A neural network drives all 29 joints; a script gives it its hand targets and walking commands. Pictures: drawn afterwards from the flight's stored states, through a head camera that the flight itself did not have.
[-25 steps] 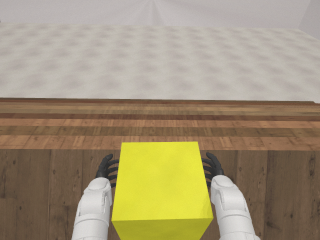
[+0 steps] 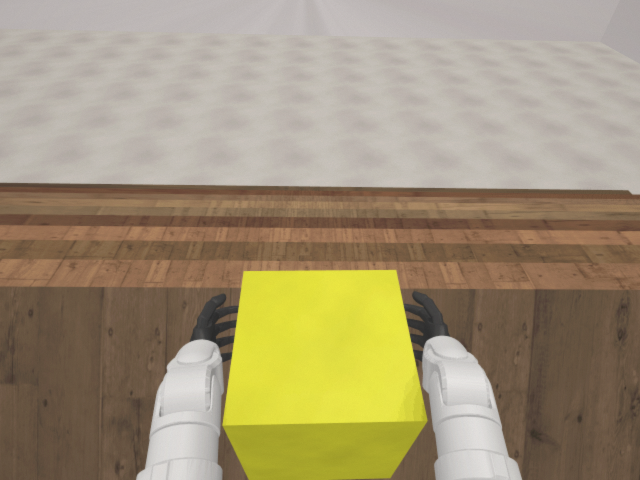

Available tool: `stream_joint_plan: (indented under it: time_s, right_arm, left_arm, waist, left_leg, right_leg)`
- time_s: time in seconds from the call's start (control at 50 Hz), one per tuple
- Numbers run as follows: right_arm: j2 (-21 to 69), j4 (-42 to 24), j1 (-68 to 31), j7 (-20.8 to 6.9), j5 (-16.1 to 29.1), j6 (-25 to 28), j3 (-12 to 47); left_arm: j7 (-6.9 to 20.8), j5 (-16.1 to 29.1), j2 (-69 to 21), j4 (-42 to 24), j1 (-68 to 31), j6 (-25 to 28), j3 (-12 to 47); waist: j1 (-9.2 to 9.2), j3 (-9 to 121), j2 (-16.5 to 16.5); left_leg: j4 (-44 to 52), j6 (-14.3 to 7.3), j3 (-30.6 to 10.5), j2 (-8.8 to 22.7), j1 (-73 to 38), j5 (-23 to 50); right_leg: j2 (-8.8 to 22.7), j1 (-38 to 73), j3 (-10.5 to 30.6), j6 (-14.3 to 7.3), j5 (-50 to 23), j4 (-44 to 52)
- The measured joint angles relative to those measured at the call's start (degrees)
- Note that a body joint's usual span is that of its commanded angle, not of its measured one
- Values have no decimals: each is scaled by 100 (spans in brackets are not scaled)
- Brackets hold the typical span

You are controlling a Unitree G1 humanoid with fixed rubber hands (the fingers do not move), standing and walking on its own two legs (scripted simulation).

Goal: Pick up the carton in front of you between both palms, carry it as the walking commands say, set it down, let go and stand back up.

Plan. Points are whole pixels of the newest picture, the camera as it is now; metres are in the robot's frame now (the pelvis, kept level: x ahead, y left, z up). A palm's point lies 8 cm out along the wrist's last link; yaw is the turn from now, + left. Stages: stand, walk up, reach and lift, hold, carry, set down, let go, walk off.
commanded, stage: reach and lift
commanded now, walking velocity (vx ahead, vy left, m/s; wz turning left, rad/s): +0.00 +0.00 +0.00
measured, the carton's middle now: (320, 379) +0.30 +0.00 -0.05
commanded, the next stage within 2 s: hold in 0.46 s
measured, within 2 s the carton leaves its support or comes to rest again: neither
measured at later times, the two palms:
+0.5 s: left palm (204, 345) +0.30 +0.15 +0.04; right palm (437, 341) +0.30 -0.15 +0.04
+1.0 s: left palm (212, 329) +0.31 +0.14 +0.07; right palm (451, 332) +0.30 -0.16 +0.07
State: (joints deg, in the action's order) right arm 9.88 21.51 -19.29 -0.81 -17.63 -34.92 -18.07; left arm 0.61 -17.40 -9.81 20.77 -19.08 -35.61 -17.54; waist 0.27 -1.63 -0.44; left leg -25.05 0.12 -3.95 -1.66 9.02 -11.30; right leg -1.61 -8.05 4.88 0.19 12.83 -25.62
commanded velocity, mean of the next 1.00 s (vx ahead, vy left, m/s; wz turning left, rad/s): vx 0.10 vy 0.00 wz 0.00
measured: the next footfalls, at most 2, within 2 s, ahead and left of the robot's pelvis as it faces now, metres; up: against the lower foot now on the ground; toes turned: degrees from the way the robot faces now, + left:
left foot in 1.30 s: +0.21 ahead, +0.10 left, +0.00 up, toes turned +9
right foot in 1.68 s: +0.50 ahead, -0.14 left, +0.00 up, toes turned -15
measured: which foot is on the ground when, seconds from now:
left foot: down 0.00-1.00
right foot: down 0.00-1.00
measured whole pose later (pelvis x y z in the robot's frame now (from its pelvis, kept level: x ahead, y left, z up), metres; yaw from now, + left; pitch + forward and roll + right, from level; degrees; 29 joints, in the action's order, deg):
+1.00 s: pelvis +0.01 -0.01 +0.00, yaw -3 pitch -1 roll +0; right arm 8.7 7.7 -15.1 1.1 -13.8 -46.8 -10.2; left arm -0.5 -12.3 -7.7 6.8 -14.1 -46.8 -11.6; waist 1.2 5.8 0.6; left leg -27.5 -0.1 -1.3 0.2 12.9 -14.1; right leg -0.4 -13.6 -0.3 -0.1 21.2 -30.6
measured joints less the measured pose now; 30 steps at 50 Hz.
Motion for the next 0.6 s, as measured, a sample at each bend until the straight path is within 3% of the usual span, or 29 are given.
stream_joint_plan:
  time_s: [0.48,0.6]
  right_arm:
    - [-109,-502,400,51,171,-428,465]
    - [-147,-918,565,94,297,-655,662]
  left_arm:
    - [-47,149,110,-504,411,-415,460]
    - [-90,282,148,-915,583,-629,646]
  waist:
    - [-3,73,-2]
    - [-22,92,-1]
  left_leg:
    - [403,1,-22,15,-458,64]
    - [534,6,-37,19,-608,130]
  right_leg:
    - [15,463,-8,-13,-65,408]
    - [20,618,-17,-13,-130,543]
